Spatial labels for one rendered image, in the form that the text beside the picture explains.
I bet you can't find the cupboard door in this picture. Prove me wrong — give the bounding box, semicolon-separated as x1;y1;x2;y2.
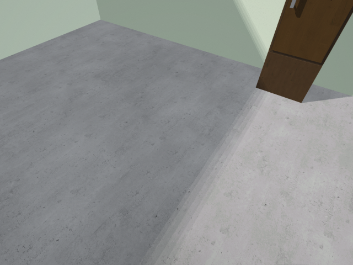
272;0;353;63

